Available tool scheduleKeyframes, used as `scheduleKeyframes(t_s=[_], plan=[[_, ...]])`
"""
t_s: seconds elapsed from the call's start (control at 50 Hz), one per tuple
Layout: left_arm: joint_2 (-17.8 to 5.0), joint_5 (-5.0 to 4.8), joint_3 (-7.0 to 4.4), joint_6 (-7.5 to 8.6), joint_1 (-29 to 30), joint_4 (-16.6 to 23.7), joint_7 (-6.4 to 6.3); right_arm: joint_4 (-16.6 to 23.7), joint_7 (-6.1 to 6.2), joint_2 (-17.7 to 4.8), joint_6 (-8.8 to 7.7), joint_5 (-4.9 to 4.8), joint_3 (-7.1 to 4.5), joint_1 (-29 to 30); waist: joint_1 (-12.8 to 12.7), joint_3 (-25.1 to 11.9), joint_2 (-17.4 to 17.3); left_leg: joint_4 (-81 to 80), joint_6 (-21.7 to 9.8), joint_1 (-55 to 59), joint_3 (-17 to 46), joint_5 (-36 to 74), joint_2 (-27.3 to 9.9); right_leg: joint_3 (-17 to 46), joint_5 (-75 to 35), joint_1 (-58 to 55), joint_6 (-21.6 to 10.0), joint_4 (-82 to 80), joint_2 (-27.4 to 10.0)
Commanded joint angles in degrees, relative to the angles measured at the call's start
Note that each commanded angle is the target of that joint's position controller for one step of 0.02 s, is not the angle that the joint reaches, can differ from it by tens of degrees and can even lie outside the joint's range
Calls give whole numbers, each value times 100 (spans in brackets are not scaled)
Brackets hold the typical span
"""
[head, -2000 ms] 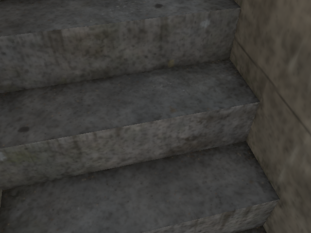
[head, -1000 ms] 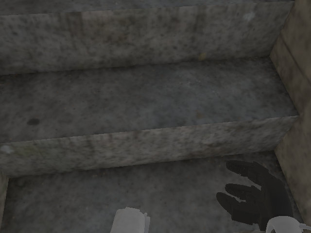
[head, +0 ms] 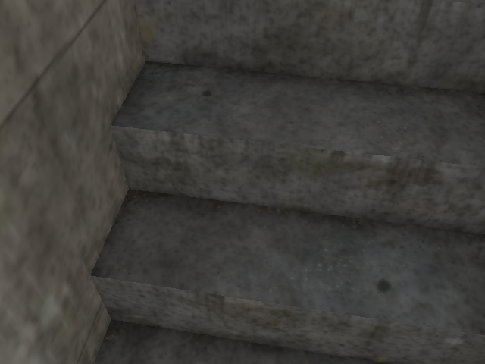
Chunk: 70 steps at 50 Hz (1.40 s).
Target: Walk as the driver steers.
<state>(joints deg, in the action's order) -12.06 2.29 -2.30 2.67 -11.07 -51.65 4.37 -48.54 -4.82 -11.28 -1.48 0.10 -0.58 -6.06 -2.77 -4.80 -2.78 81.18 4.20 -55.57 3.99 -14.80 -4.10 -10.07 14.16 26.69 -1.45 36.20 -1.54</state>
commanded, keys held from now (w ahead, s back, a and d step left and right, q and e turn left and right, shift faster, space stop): no key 0.42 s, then w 0.58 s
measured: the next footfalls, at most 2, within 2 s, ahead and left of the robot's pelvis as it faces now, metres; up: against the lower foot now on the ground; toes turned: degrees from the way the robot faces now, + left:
left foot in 0.10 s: +0.14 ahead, +0.14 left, +0.00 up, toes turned +2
right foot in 1.12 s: +0.37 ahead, -0.16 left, +0.20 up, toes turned -1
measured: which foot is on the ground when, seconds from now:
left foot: up 0.00-0.08, down 0.10-1.00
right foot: down 0.00-0.78, up 0.80-1.00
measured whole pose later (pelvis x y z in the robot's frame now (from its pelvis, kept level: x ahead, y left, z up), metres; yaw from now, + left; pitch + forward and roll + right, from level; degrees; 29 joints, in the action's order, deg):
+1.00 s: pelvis +0.21 -0.01 +0.03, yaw +0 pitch +5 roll -2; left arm -7.9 0.5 2.4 -2.4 1.6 -37.9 4.5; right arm -75.4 -7.2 -9.8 -2.0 4.7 -1.6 -38.9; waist 2.8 -5.4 -5.0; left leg 11.1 -0.1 -0.5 -1.1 -15.3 -5.4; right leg 1.0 30.8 76.2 -11.6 114.0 -2.0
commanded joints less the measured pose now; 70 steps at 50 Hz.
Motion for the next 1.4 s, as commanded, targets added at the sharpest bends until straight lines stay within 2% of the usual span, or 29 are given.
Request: scheduleKeyframes(t_s=[0.02, 0.08, 0.12, 0.14, 0.2, 0.3, 0.42, 0.66, 0.76, 0.82, 0.84, 0.88, 0.92, 0.94, 0.96, 0.98, 1.02, 1.04, 1.06, 1.08, 1.1, 1.12, 1.14, 1.16, 1.2, 1.22, 1.24, 1.28, 1.4], plan=[[-607, 1, -43, 208, 1940, 835, 149, -77, -168, -201, -200, 77, -37, -796, 1000, -26, 583, -886, 191, 3243, -137, 722, -240, 528, 693, 1235, -55, -1461, -685], [115, -474, 179, 258, 980, 567, 345, -188, -147, -395, -384, 38, -73, -307, 687, 821, 136, -4552, 63, 3297, -448, 993, -6, 608, 1313, -58, -160, -528, -417], [-186, -380, -74, 166, -530, 340, 120, 338, -39, -735, -393, 84, -91, 321, -302, 163, -506, -5199, -824, 3522, 339, 1783, -190, 741, 1284, -928, -8, 137, -155], [-63, -295, -5, 316, -404, 522, -86, 715, -27, -862, -443, -278, -169, 955, -363, 61, -951, -5427, -1305, 3604, 939, 1112, -597, 608, 1149, -659, 347, 215, -24], [-70, -352, 44, 334, 704, 708, -68, 385, -35, -419, -475, -333, -140, 898, 68, 313, -379, -5881, -960, 3015, 1187, -1031, -458, 614, 654, -937, 319, 96, -253], [91, -323, 170, 302, 556, 324, 168, -53, -78, -350, -299, -25, -126, 372, 335, 117, 121, -5261, -568, 4056, 98, 1076, 25, 777, -52, -1152, 165, -518, -315], [-79, -311, 131, 230, 405, 10, 153, -223, 25, -328, -372, -81, -87, 524, 302, 29, 168, -5148, -484, 4096, -134, 1513, 12, 947, -676, -1469, 77, -725, -424], [-565, -215, -204, 174, -165, -570, 17, -253, 213, -252, -314, -14, -346, 183, 233, 894, 777, -4929, -1165, 3654, -475, -368, 340, 1875, 1385, -1403, -885, -1682, -1084], [-202, -279, -129, 231, 155, -445, 116, -592, 248, -716, -291, -17, -462, -1121, 445, 212, -257, -5474, -1792, 5290, 503, 2578, -302, 606, -372, -771, -357, 444, -187], [32, -231, 51, 348, 484, -469, 205, -1935, 162, -1317, -251, 142, -610, -5072, 1837, 297, -1535, -5925, -3497, 8469, 3086, 5694, -2328, 711, 2763, 4326, -249, 6757, 398], [-6, -203, 47, 315, 577, -355, 200, -2404, 120, -1119, -191, 291, -461, -5562, 2027, 379, -1108, -5922, -3443, 8809, 2991, 5226, -2642, 1539, 3207, 5859, -558, 9899, 460], [-35, 19, 129, 129, 2133, 680, 7, -2690, 126, -171, -181, 346, -113, -4763, 1765, 448, -574, -6032, -2554, 8339, 2210, 3579, -2361, 1801, 4175, 7990, -1363, 11646, 234], [458, 142, 503, -266, 2262, 1837, -135, -2791, 49, 206, -325, 646, 83, -3032, 483, 723, 783, -6846, -1757, 6278, 1117, 1196, -2071, 2200, 4246, 7719, -1818, 10168, -351], [352, 8, 507, -402, 1847, 2069, -203, -2219, -81, -292, -371, 780, 3, -1303, -336, 866, 1078, -7855, -1415, 4182, 397, -603, -1545, 2011, 3234, 5972, -1778, 7899, -593], [-284, -116, 361, -521, 1571, 2262, -148, -1133, -305, -1076, -356, 562, -154, 748, -1209, 738, 1012, -9119, -1340, 403, -201, -888, -1059, 1738, 1387, 1885, -1502, 6101, -514], [-268, -278, 390, -625, 1749, 2430, 53, -869, -362, -1877, -377, 333, -398, 319, -1263, 502, -119, -9802, -1815, -1293, -247, 828, -1042, 757, 414, -267, -661, 7346, 30], [-136, -496, 390, -668, 47, 1883, 272, -791, -288, -2269, -455, 242, -539, 236, -1873, -107, -746, -8063, -2063, 663, -1140, 7407, -938, -23, -357, 91, -381, 7047, 632], [-423, -442, 393, -778, 161, 1947, 294, -940, -275, -2199, -515, 150, -532, -398, -1508, -504, -692, -7314, -2210, 2628, -968, 9911, -1123, -150, -76, 780, -446, 5229, 805], [-178, -347, 195, -422, -820, 1164, -562, -711, 373, -1768, -659, -352, -556, -752, -1159, -1472, -881, -6068, -1707, 4705, -1411, 11058, -657, -523, 1497, -636, -266, 4295, 958], [-152, -573, 287, -181, -644, 909, -788, -806, 588, -1417, -727, -590, -486, -1664, -595, -1619, -934, -4690, -1522, 4355, -1109, 10455, -361, -92, 1496, -1429, -259, 2857, 1253], [-276, -656, 206, -78, 58, 836, -796, -722, 660, -1045, -697, -431, -435, -2219, 98, -1643, -741, -3504, -1231, 3906, -686, 8271, -10, 905, 2333, -1640, -449, 1759, 1074], [-226, -495, 67, -44, 149, 564, -889, -402, 668, -642, -495, -251, -361, -1797, 248, -1259, 522, -1618, -1107, 2935, -213, 2928, 301, 2515, 1969, -1535, -607, 611, 162], [-716, 20, -107, 9, -102, 264, -875, -288, 594, 88, -327, -107, -243, -2033, 508, -1038, 1231, 1266, -730, 2365, 1242, 1575, 1090, 4476, 1963, -1154, -580, -700, -893], [-709, 266, 4, -270, -1997, 76, -110, -1552, -62, -85, -58, -214, -229, -3132, -477, -743, 2445, 2010, -1315, 354, 2136, 2549, 839, 2789, -933, -1205, -855, 262, -479], [-73, -108, -6, -244, -1538, -391, 427, -854, -38, -53, -76, -198, -224, -1232, -119, 285, 620, 3694, -1775, -2019, 1555, 1925, 1006, 3802, 392, -391, -1155, -266, -565], [203, -168, 103, -169, -814, -386, 472, -718, 179, 232, -126, -75, -69, -1111, 256, 163, 92, 3569, -1866, -2157, 1446, 1979, 844, 3539, 1243, -236, -1105, -359, -357], [497, 25, 211, -77, -225, -361, 512, -700, 395, 54, -49, -65, -34, -1220, 619, -89, -94, 3240, -1617, -1947, 1437, 2292, 590, 3361, 1543, 170, -1016, -593, -386], [465, -97, 275, 96, 616, -67, 396, -627, 477, -591, 81, -71, -219, -1305, 956, -208, 211, 2977, -1001, -1373, 947, 1923, 441, 3192, 2019, 1123, -925, -1271, -590], [100, 312, 360, 462, -1188, -870, 202, -61, 404, -76, 205, 173, 125, -200, 453, 518, 617, 5615, -1449, -3693, 865, 1704, 648, 3399, 2458, -361, -865, -1448, -771]])
Over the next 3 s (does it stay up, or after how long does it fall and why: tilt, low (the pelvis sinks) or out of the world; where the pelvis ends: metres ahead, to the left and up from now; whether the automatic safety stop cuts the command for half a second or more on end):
stays up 1.03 0.01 0.79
